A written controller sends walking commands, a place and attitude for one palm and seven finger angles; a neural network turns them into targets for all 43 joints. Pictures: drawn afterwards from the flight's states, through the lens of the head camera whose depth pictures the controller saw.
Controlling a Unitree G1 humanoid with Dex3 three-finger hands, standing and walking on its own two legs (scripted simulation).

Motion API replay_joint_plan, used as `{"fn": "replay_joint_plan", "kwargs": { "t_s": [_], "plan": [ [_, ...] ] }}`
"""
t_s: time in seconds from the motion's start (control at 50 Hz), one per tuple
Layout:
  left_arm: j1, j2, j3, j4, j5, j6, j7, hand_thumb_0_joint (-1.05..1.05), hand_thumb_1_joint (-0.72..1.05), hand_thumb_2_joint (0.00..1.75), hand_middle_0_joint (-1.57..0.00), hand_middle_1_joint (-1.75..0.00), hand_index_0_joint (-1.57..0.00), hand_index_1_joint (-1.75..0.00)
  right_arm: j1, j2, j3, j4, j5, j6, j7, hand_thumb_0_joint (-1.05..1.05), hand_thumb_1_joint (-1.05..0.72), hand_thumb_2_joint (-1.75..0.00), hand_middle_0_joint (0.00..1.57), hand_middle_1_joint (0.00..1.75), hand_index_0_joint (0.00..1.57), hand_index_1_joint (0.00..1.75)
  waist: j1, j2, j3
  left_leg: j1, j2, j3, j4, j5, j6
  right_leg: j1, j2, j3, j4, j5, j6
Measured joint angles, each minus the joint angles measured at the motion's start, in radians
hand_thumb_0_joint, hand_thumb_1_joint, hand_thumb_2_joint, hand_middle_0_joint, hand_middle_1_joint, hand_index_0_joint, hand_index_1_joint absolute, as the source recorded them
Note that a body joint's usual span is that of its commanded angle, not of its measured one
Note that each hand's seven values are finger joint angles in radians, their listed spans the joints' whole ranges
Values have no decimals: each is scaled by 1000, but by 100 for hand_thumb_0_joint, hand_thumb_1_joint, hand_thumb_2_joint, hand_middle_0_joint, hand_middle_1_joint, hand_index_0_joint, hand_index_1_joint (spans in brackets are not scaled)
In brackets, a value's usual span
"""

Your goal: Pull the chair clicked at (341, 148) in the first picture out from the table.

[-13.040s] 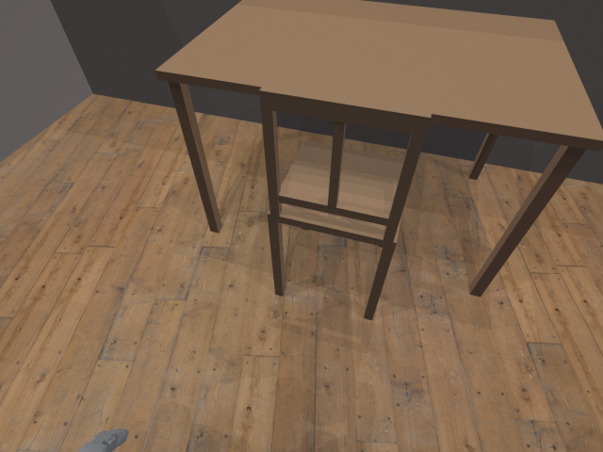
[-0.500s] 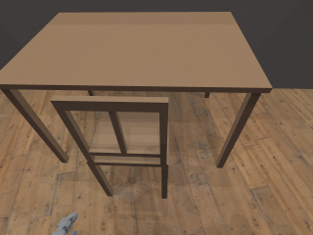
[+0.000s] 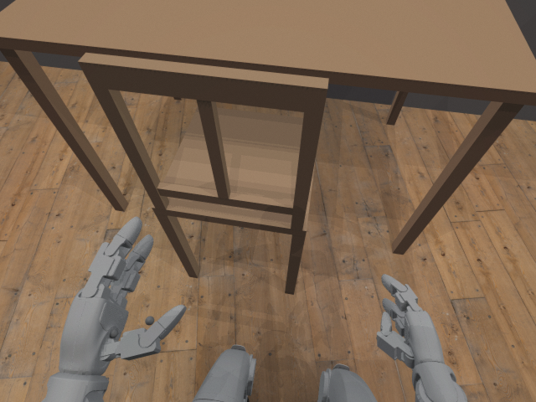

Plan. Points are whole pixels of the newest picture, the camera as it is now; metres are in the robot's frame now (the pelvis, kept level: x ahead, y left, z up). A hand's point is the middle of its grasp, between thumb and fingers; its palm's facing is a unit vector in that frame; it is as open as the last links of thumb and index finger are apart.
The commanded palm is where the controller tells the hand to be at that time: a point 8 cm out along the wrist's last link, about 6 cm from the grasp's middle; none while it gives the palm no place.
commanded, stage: raise the hand toward the chair's back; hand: left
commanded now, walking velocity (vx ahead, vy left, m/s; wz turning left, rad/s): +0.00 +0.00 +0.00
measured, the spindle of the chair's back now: (216, 154) +0.52 +0.17 +0.02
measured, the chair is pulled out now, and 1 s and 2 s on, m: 0.00 0.00 0.00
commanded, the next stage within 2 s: aim the fingers beside a spindle in 1.44 s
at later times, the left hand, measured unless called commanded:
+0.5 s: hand (162, 297) +0.23 +0.18 +0.05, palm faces -0.10 -0.99 -0.02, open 15.5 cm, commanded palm +0.22 +0.25 +0.07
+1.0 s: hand (120, 253) +0.27 +0.24 +0.08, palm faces -0.01 -1.00 -0.05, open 16.9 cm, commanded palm +0.25 +0.29 +0.08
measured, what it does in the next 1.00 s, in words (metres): stands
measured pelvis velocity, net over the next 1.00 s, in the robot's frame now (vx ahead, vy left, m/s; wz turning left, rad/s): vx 0.02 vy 0.03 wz -0.02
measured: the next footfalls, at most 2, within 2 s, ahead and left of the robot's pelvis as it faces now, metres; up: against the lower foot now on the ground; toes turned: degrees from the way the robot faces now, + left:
none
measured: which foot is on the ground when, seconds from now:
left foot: down 0.00-1.00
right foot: down 0.00-1.00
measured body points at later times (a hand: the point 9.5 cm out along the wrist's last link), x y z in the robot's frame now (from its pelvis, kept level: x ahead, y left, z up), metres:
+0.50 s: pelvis +0.01 +0.01 +0.02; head +0.09 +0.02 +0.46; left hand +0.23 +0.23 +0.05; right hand +0.18 -0.26 -0.05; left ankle +0.04 +0.12 -0.63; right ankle +0.03 -0.10 -0.63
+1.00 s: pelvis +0.02 +0.03 +0.03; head +0.10 +0.05 +0.47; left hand +0.27 +0.29 +0.08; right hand +0.20 -0.21 -0.04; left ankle +0.04 +0.12 -0.63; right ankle +0.03 -0.10 -0.63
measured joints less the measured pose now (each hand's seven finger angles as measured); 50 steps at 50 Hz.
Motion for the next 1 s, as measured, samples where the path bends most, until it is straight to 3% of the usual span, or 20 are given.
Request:
{"fn": "replay_joint_plan", "kwargs": {
  "t_s": [0.04,0.1,0.16,0.2,0.24,0.3,0.38,0.48,0.54,0.64,0.7,0.82,1.0],
  "plan": [
    [-67,-4,-13,11,-6,36,-59,1,28,63,-13,-20,-13,-20,13,16,21,20,11,3,-10,1,-90,-90,20,30,21,30,-11,9,-2,-20,2,-1,7,3,-1,-20,2,-1,5,4,-1],
    [-133,7,-26,59,3,174,-116,1,21,60,-12,-19,-13,-19,49,35,31,32,29,31,-21,1,-90,-90,20,30,21,30,-43,10,-2,-21,5,12,-8,11,-2,-29,5,12,-3,13,-1],
    [-119,13,-13,76,-4,309,-88,1,15,57,-12,-18,-13,-18,96,37,13,31,38,63,-30,1,-90,-90,21,30,21,30,-76,3,3,19,9,33,-49,19,2,-3,9,32,-34,25,3],
    [-78,9,10,61,-15,334,-30,1,10,55,-12,-18,-13,-18,128,30,-9,33,39,71,-36,1,-90,-90,21,30,21,30,-87,-2,2,51,14,43,-78,24,3,23,14,42,-61,33,5],
    [-32,4,37,37,-19,300,32,1,5,53,-12,-17,-12,-17,157,17,-34,40,36,66,-38,1,-90,-90,20,30,21,30,-91,-7,-4,76,17,48,-102,27,4,47,18,47,-85,38,6],
    [5,11,74,20,-4,196,84,0,-1,50,-11,-16,-11,-16,179,-13,-59,57,27,51,-36,1,-90,-90,20,30,21,30,-92,-12,-12,85,14,43,-113,29,4,60,16,42,-99,39,7],
    [-21,31,81,65,-5,96,38,0,-11,46,-9,-14,-10,-14,160,-57,-67,71,28,26,-35,1,-90,-90,20,30,20,30,-97,-9,-11,55,8,31,-87,22,7,40,10,30,-82,32,10],
    [-61,51,55,123,-21,151,-61,0,-23,41,-8,-12,-9,-12,119,-58,-65,55,39,12,-47,1,-90,-90,20,30,20,30,-102,-15,-4,49,10,36,-79,16,14,33,12,36,-79,32,16],
    [-59,54,64,107,-32,180,-48,0,-30,38,-8,-11,-8,-11,106,-38,-61,40,38,8,-48,1,-90,-90,20,30,20,30,-104,-18,-3,76,11,39,-96,17,17,60,13,39,-100,36,19],
    [-83,47,107,94,-38,155,0,-1,-40,34,-7,-10,-8,-10,98,-14,-38,25,28,12,-35,1,-90,-90,20,30,20,30,-91,-14,-15,103,4,36,-121,22,22,95,8,36,-130,41,26],
    [-118,53,115,132,-32,161,-23,-1,-44,32,-7,-9,-7,-9,91,-14,-17,17,26,21,-28,1,-90,-90,20,30,20,30,-82,-9,-17,99,-1,34,-119,21,27,94,4,33,-132,41,31],
    [-141,73,103,163,-38,231,-97,-1,-48,31,-6,-8,-6,-8,94,-16,4,8,26,27,-31,1,-90,-90,20,30,21,30,-78,-7,-4,102,-2,38,-123,19,36,100,3,38,-144,45,40],
    [-187,89,165,163,-49,201,-72,-1,-50,30,-6,-8,-7,-8,125,-31,-6,35,25,32,-27,1,-90,-90,20,30,21,30,-85,-10,-3,117,-8,39,-136,18,45,121,-1,39,-167,49,51]
  ]
}}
